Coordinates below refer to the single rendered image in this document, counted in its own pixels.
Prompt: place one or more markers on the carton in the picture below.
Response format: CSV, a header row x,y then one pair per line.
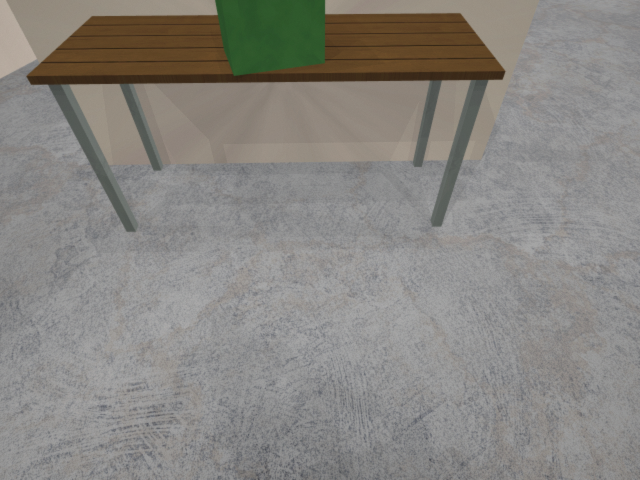
x,y
267,35

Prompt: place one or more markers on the table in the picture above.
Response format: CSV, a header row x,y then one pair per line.
x,y
129,50

